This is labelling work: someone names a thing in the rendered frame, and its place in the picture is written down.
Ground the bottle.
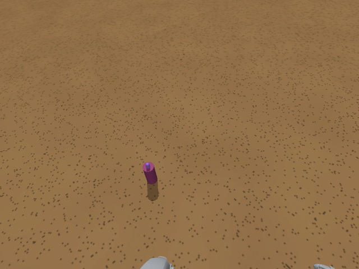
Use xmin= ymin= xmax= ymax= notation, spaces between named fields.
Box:
xmin=142 ymin=162 xmax=158 ymax=184

